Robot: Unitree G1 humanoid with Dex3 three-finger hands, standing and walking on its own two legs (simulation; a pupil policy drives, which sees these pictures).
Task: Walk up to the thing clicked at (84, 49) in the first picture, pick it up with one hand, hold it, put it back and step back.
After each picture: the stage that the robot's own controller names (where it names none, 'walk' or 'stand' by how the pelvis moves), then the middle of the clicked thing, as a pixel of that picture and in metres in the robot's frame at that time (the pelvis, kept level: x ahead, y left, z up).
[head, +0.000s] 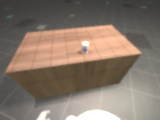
stand; (85, 48) +0.72 +0.07 -0.02
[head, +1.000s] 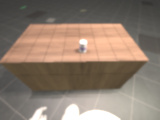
rise first; (83, 46) +0.66 +0.11 +0.00
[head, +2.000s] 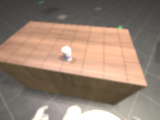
rise first; (67, 54) +0.51 +0.22 +0.02
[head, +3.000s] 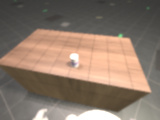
stand; (74, 61) +0.51 +0.15 -0.02
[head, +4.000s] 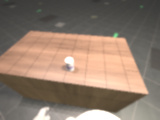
stand; (69, 64) +0.47 +0.18 -0.02
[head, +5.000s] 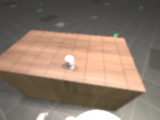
stand; (69, 62) +0.49 +0.19 -0.02
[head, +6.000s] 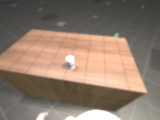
stand; (70, 62) +0.49 +0.18 -0.02
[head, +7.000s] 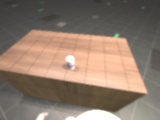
stand; (70, 63) +0.48 +0.18 -0.02
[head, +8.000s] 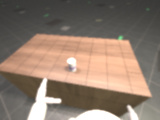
rise first; (72, 65) +0.48 +0.19 -0.02
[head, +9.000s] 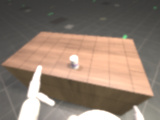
go down; (74, 62) +0.50 +0.18 -0.02
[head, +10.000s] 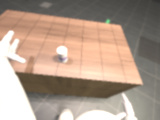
go down; (62, 55) +0.48 +0.17 +0.01
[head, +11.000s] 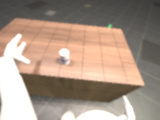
approach; (64, 57) +0.49 +0.17 +0.01
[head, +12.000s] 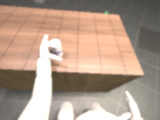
close in; (56, 49) +0.50 +0.19 +0.05
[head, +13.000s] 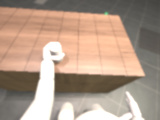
lift; (56, 53) +0.47 +0.19 +0.05
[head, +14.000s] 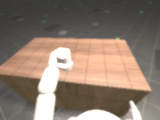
lift; (65, 60) +0.33 +0.15 +0.21
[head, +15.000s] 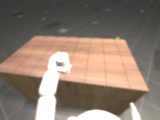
hold; (63, 64) +0.33 +0.17 +0.17
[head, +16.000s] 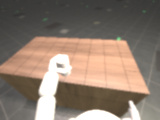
hold; (63, 66) +0.33 +0.17 +0.16
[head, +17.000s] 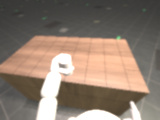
hold; (66, 66) +0.32 +0.15 +0.16
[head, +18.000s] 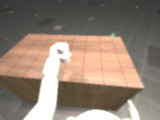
crouch; (63, 53) +0.42 +0.17 +0.17
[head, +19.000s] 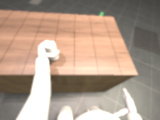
lower; (52, 51) +0.49 +0.21 +0.05
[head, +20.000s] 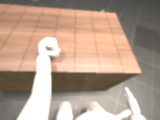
lower; (52, 48) +0.50 +0.20 +0.06
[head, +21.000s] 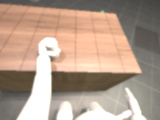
lower; (52, 49) +0.50 +0.20 +0.06
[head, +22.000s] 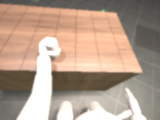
lower; (53, 48) +0.50 +0.20 +0.06
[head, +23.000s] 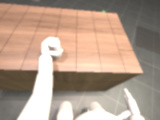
loosen; (55, 48) +0.50 +0.19 +0.06
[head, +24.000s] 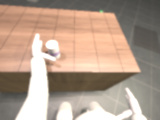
withdraw; (53, 50) +0.49 +0.19 +0.06
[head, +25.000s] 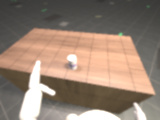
sink last; (72, 62) +0.47 +0.17 +0.02
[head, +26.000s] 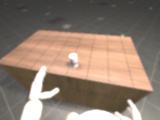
stand; (73, 60) +0.50 +0.18 +0.01
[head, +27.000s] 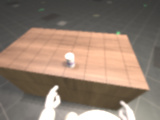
stand; (70, 60) +0.49 +0.18 +0.01
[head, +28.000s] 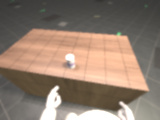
stand; (70, 61) +0.48 +0.18 +0.00
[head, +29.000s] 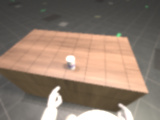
stand; (71, 63) +0.48 +0.18 -0.02
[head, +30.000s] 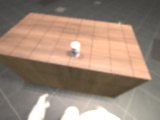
walk; (75, 50) +0.55 +0.13 +0.01
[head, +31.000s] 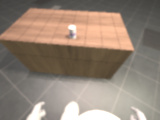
walk; (72, 32) +0.78 +0.21 +0.01
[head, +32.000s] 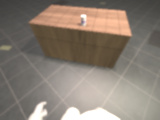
stand; (83, 20) +1.12 +0.16 +0.01
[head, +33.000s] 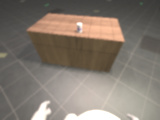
stand; (79, 28) +1.11 +0.18 -0.01
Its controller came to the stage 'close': yes
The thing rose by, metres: 0.22
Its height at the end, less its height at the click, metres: +0.00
